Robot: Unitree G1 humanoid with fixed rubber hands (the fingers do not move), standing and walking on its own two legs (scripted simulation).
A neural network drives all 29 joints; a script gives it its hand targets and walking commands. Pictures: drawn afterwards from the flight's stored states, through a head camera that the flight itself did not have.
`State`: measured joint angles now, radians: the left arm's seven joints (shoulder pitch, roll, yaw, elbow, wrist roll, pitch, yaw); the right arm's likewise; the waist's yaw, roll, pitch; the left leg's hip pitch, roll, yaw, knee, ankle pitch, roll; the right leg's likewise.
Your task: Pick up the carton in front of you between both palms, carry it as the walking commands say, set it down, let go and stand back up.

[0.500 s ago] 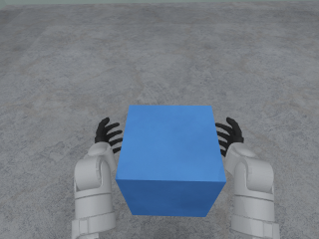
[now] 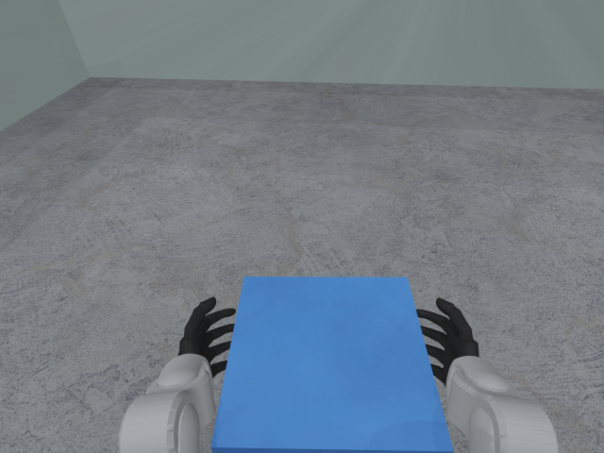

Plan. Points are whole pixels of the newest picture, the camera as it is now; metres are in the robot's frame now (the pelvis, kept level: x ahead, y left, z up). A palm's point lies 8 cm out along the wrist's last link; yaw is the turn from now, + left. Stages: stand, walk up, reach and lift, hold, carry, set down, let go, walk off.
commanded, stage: carry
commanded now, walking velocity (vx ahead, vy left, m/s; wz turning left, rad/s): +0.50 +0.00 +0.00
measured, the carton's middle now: (324, 400) +0.22 +0.01 +0.00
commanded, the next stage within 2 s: none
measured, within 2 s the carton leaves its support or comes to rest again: neither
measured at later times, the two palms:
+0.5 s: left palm (232, 205) +0.53 +0.18 +0.07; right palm (401, 213) +0.50 -0.12 +0.08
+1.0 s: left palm (250, 170) +0.64 +0.16 +0.08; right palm (398, 171) +0.64 -0.14 +0.07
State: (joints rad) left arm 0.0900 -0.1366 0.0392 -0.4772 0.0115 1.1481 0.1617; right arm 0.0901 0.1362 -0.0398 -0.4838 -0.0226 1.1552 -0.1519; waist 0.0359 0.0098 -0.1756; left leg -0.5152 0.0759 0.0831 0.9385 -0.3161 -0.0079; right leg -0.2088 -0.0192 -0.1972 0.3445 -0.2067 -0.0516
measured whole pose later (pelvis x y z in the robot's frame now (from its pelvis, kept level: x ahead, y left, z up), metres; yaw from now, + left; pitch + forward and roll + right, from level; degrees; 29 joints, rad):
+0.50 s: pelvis +0.29 +0.05 +0.00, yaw -3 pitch +4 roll -1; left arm 0.08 -0.14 0.02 -0.52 0.04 1.11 0.14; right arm 0.10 0.14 -0.04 -0.51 -0.01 1.09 -0.15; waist -0.03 -0.02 -0.07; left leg -0.27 0.06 0.22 0.35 -0.15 0.04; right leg -0.45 -0.06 -0.11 0.72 -0.34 0.02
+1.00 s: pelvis +0.41 +0.01 -0.01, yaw +0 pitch +4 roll +0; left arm 0.06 -0.13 0.05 -0.50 0.01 1.14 0.15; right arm 0.05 0.13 -0.04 -0.51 -0.02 1.15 -0.16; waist 0.00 0.02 -0.14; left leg -0.16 0.09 0.15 0.50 -0.40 -0.04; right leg -0.34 -0.06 -0.21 0.55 -0.28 -0.03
